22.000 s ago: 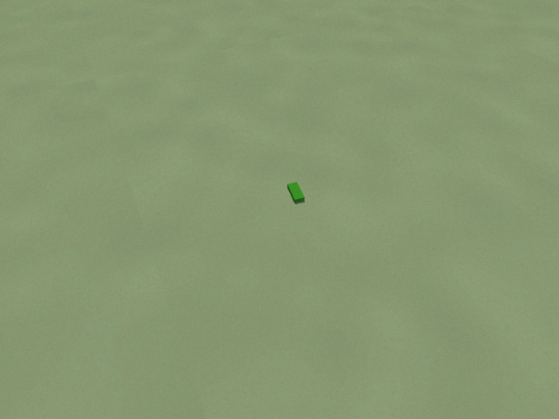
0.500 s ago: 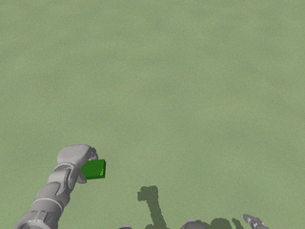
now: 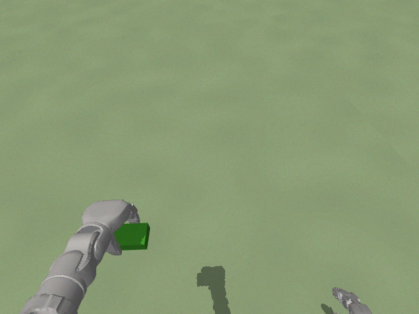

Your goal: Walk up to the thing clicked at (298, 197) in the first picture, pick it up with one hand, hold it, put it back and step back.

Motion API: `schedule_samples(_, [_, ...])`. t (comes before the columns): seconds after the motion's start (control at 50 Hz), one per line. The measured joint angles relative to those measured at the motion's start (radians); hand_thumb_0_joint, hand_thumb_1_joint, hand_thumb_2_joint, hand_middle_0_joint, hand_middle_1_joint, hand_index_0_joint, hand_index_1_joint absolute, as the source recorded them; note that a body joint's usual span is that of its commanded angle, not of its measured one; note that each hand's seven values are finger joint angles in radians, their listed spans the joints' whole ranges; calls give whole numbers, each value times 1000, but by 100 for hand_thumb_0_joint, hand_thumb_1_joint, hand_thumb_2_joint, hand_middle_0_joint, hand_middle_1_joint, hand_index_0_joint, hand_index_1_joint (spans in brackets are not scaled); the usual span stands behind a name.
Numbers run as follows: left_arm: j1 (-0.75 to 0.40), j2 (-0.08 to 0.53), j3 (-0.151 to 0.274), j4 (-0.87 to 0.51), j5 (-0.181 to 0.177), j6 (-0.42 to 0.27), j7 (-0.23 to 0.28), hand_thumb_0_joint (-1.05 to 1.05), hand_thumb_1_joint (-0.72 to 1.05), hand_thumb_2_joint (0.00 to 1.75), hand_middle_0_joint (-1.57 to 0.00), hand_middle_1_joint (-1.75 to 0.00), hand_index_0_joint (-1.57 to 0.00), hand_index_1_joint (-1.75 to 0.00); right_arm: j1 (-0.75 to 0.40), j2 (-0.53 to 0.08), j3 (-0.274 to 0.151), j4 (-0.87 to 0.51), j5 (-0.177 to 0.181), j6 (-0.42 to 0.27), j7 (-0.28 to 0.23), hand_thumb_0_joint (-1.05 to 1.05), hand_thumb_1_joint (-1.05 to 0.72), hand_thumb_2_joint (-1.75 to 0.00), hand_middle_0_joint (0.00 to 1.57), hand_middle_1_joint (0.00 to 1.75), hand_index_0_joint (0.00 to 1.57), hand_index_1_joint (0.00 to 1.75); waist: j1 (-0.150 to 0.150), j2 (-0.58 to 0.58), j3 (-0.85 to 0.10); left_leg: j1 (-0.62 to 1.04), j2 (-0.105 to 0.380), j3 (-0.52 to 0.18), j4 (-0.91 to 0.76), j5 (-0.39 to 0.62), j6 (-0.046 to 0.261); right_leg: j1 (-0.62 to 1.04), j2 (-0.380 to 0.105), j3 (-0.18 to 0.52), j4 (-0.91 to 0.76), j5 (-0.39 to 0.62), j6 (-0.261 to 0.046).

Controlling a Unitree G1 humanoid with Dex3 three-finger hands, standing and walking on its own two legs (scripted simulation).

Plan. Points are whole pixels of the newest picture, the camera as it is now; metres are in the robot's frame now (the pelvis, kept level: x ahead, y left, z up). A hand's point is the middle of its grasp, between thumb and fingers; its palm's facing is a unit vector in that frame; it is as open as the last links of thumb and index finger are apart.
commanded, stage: hold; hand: left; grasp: from above
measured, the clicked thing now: (122, 236) +0.32 +0.22 -0.09
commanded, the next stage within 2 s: crouch in 1.42 s
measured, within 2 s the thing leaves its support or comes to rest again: neither
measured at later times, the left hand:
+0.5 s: hand (115, 235) +0.29 +0.21 -0.03, palm faces -0.45 -0.03 -0.89, open 7.9 cm
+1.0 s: hand (114, 236) +0.29 +0.21 -0.01, palm faces -0.45 -0.04 -0.89, open 7.9 cm
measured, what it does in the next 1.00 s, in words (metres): stands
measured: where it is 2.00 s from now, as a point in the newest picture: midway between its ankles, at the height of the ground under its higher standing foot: outside the picture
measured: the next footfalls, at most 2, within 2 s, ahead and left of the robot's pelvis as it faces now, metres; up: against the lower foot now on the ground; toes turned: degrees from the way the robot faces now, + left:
none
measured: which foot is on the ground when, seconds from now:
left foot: down 0.00-1.00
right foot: down 0.00-1.00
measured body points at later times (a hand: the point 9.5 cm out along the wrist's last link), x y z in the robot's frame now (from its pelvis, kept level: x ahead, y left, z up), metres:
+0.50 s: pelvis +0.00 -0.01 +0.01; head +0.01 -0.03 +0.46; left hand +0.31 +0.21 +0.02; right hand +0.13 -0.27 -0.11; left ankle +0.00 +0.13 -0.72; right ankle +0.02 -0.15 -0.72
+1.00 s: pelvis -0.01 -0.01 +0.02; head +0.00 -0.04 +0.46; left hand +0.30 +0.21 +0.04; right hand +0.15 -0.26 -0.10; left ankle +0.00 +0.13 -0.72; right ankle +0.02 -0.15 -0.72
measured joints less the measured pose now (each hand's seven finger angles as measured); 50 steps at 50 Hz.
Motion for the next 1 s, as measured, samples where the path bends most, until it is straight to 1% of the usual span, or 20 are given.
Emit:
schedule_samples(0.12, [3, -3, 2, -14, -4, 5, -5, 0, 31, 17, -93, -20, -95, -19, -4, -2, 0, -5, 2, 7, -1, 1, -90, -89, 20, 30, 20, 30, 3, 2, 2, 24, -1, 3, -21, 8, -1, 21, 0, 2, -17, 6, -1])
schedule_samples(0.26, [14, -2, -2, -38, -10, 7, -27, 0, 32, 16, -93, -19, -95, -18, -5, -5, 2, -17, 6, 15, -5, 1, -90, -90, 20, 30, 20, 30, 7, 6, 8, 49, 0, 6, -45, 20, -2, 41, 1, 5, -34, 16, -3])
schedule_samples(0.54, [33, -10, -6, -77, -19, 13, -36, 0, 32, 16, -92, -20, -95, -19, -21, -7, 7, -20, 10, 20, -11, 1, -90, -90, 20, 30, 20, 30, 16, 11, 27, 96, -1, 8, -95, 49, -7, 81, 2, 5, -68, 37, -8])
schedule_samples(0.66, [42, -9, -9, -93, -18, 14, -46, 0, 32, 16, -92, -21, -94, -20, -29, -7, 9, -23, 13, 21, -14, 1, -90, -90, 20, 30, 20, 30, 20, 13, 31, 119, 0, 10, -117, 60, -9, 100, 2, 6, -84, 44, -10])
schedule_samples(0.82, [48, -8, -13, -110, -27, 16, -60, 0, 32, 16, -92, -22, -94, -20, -36, -7, 14, -27, 16, 24, -17, 1, -90, -90, 20, 30, 20, 30, 24, 14, 38, 150, -1, 10, -147, 74, -10, 130, 3, 5, -110, 56, -12])
schedule_samples(1.0, [50, -3, -7, -111, -32, 8, -67, 0, 31, 17, -92, -22, -94, -21, -46, -5, 20, -32, 17, 30, -21, 1, -90, -90, 20, 30, 20, 30, 25, 15, 49, 175, -1, 10, -173, 86, -11, 152, 3, 4, -132, 66, -13])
